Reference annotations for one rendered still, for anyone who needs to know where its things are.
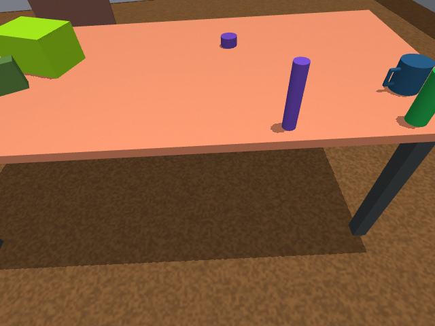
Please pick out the table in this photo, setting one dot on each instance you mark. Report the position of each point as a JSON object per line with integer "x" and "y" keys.
{"x": 170, "y": 88}

